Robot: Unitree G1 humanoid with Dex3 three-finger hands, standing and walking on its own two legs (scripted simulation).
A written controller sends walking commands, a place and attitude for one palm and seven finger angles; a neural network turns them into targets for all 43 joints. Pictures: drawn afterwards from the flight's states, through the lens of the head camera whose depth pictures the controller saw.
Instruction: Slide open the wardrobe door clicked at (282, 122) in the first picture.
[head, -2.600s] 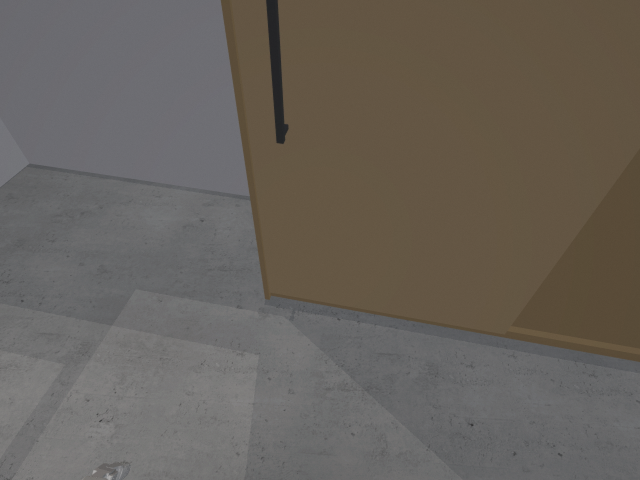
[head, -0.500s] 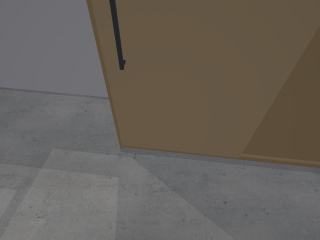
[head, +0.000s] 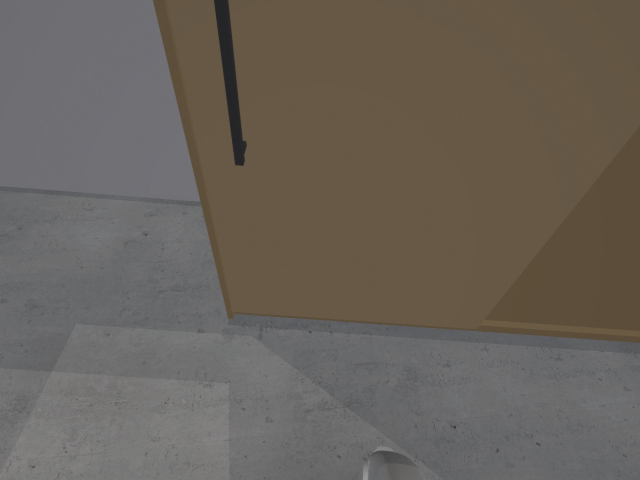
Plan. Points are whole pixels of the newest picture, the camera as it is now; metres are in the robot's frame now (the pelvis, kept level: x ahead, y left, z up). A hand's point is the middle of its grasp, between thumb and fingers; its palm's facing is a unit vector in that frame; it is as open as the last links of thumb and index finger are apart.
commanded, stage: take the last steps up to it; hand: left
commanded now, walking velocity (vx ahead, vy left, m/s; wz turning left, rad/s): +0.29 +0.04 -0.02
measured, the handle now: (233, 77) +0.70 +0.18 +0.14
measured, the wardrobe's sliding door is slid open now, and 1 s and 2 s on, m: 0.00 0.00 0.00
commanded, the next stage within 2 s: come to a stop and stand still in 0.28 s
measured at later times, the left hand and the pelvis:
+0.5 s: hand (200, 451) +0.19 +0.17 -0.17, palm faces +0.07 -0.97 -0.22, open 7.3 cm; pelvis +0.19 -0.01 +0.00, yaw +0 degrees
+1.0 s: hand (193, 439) +0.21 +0.19 -0.18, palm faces +0.04 -0.96 -0.27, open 7.4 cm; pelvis +0.16 -0.02 -0.02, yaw -1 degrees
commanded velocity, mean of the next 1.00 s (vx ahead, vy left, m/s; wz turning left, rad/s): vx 0.00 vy -0.01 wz -0.01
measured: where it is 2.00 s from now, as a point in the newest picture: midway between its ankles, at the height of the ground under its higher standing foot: outside the picture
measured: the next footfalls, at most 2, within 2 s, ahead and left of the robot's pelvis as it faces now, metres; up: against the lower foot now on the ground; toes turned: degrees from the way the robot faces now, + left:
right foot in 0.18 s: +0.22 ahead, -0.08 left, +0.00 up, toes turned -7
left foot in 0.62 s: +0.33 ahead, +0.14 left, +0.00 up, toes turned +5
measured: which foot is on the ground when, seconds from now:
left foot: down 0.00-0.20, up 0.22-0.60, down 0.62-1.00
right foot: up 0.00-0.16, down 0.18-0.64, up 0.66-0.98, down 1.00-1.00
